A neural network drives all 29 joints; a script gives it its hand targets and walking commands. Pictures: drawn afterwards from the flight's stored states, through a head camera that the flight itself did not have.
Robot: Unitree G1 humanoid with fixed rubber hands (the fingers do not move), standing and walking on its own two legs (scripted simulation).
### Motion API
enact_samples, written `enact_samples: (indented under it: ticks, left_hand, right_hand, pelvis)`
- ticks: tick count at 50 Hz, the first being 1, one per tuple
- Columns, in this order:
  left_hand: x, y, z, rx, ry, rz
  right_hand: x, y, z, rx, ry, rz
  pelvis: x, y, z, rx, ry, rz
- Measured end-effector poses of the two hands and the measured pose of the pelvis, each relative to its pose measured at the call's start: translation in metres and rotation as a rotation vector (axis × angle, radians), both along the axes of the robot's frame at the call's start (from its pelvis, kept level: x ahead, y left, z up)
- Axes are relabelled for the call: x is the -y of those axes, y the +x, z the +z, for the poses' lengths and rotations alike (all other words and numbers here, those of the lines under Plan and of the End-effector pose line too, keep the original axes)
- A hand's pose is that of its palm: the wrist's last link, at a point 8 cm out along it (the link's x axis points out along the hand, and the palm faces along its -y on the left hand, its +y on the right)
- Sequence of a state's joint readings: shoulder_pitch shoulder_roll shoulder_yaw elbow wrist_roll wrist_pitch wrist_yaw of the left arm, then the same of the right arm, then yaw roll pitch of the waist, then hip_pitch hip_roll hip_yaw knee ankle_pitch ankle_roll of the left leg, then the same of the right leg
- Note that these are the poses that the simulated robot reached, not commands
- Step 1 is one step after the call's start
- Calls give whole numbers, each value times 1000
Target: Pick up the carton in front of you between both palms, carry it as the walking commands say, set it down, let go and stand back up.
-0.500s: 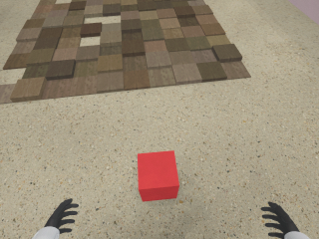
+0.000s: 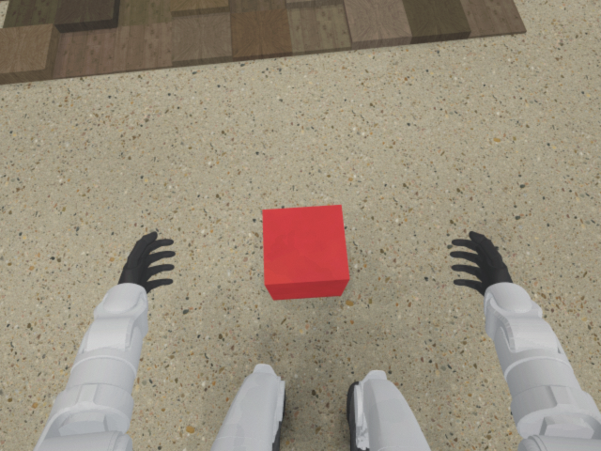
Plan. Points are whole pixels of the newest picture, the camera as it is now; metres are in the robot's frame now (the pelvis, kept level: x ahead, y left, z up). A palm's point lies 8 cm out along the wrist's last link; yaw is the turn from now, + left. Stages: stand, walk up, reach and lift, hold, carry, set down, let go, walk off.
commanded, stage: reach and lift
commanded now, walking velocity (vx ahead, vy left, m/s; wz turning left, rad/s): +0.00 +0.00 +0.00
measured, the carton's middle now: (304, 256) +0.50 +0.04 -0.58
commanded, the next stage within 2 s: none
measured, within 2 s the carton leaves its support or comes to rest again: neither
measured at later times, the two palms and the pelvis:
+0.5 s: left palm (190, 198) +0.48 +0.24 -0.14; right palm (418, 184) +0.52 -0.15 -0.14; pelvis -0.05 +0.00 -0.05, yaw +0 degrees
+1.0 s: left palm (217, 236) +0.48 +0.24 -0.34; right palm (385, 224) +0.52 -0.14 -0.35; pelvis -0.03 -0.01 -0.18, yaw +2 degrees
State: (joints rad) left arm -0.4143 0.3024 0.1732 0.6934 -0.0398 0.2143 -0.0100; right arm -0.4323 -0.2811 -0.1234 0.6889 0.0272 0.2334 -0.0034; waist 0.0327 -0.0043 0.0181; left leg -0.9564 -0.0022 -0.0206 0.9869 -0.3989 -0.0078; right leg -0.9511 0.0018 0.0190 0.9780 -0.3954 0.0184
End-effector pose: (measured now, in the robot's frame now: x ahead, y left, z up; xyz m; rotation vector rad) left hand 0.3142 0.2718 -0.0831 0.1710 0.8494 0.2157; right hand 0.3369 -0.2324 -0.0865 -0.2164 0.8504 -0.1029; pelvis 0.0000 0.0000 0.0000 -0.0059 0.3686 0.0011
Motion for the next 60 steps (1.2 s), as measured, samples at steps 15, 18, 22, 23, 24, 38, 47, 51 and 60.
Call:
enact_samples:
  ticks: [15,18,22,23,24,38,47,51,60]
  left_hand:
    - [20,98,-28,118,-83,44]
    - [26,119,-34,143,-99,50]
    - [33,145,-45,175,-113,53]
    - [34,151,-49,183,-114,54]
    - [35,157,-52,191,-116,54]
    - [42,179,-122,200,-121,74]
    - [37,164,-223,169,-106,106]
    - [34,161,-269,175,-98,105]
    - [36,159,-339,188,-109,99]
  right_hand:
    - [-48,110,-25,91,78,15]
    - [-58,132,-30,111,96,22]
    - [-71,161,-41,142,120,30]
    - [-74,168,-44,150,124,32]
    - [-77,174,-47,158,128,33]
    - [-91,199,-123,176,146,26]
    - [-93,187,-226,154,128,31]
    - [-91,185,-273,165,118,43]
    - [-91,183,-340,180,126,42]
  pelvis:
    - [2,-59,-36,-204,0,0]
    - [3,-61,-41,-243,1,-2]
    - [3,-59,-46,-296,2,-5]
    - [3,-57,-46,-310,2,-6]
    - [3,-55,-47,-324,3,-6]
    - [3,-14,-67,-537,0,1]
    - [8,-18,-145,-611,6,12]
    - [11,-30,-188,-593,5,17]
    - [17,-63,-270,-454,4,27]
